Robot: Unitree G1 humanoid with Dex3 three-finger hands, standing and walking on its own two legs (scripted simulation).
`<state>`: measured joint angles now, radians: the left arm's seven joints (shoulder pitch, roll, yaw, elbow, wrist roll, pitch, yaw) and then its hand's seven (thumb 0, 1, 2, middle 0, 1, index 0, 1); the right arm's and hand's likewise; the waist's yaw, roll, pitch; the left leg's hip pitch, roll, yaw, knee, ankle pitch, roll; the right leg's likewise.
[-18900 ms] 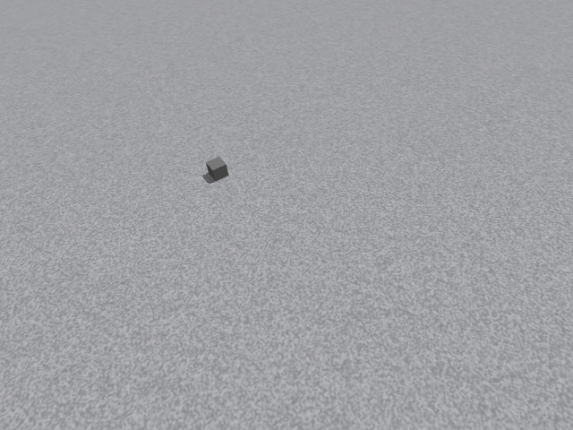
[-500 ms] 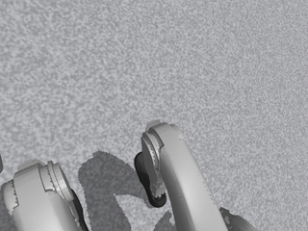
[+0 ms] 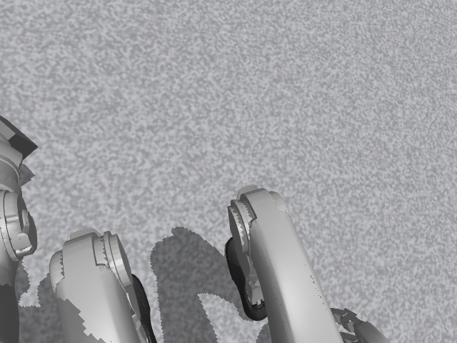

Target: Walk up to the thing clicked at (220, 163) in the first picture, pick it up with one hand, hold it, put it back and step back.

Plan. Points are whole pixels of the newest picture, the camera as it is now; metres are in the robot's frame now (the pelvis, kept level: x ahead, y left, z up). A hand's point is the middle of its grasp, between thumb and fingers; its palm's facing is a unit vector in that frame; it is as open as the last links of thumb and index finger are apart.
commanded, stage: lift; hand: left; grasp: from above
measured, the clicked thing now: out of the picture +0.50 +0.32 -0.18
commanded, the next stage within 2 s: hold in 1.70 s
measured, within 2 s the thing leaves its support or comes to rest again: neither
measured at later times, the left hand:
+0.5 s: hand out of the picture +0.45 +0.31 -0.05, palm faces -0.31 -0.26 -0.92, open 10.3 cm
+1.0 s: hand out of the picture +0.38 +0.29 +0.13, palm faces -0.33 -0.29 -0.90, open 10.3 cm
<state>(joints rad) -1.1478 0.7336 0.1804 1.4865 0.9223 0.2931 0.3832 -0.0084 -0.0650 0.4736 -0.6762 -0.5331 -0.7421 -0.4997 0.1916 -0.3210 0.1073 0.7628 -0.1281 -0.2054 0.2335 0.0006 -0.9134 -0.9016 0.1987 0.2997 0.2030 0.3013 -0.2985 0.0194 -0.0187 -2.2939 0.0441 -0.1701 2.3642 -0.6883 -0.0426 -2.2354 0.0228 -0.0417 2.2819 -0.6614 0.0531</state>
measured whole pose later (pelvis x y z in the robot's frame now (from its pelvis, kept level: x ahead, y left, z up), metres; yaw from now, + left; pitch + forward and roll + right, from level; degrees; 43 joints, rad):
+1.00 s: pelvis +0.02 -0.01 +0.22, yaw +6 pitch +29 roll -3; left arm -0.58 0.40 -0.06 0.88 0.80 0.46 0.20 0.00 -0.08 0.48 -0.70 -0.50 -0.77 -0.46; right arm 0.15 -0.25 0.00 0.77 0.03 -0.09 -0.02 0.00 -0.92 -0.90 0.20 0.30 0.21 0.30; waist -0.12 0.06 -0.20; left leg -1.54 0.07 -0.07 1.63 -0.59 -0.04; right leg -1.50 -0.01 -0.03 1.59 -0.59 0.02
